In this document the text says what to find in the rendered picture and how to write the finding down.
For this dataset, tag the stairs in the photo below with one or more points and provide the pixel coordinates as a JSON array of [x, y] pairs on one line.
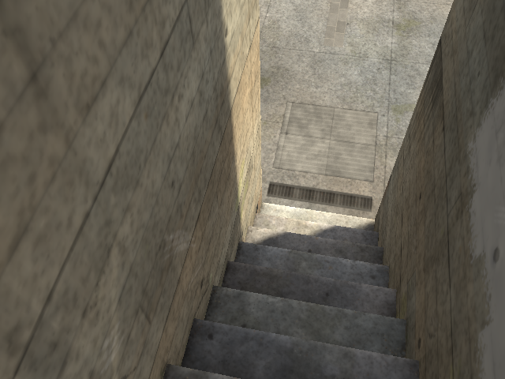
[[306, 297]]

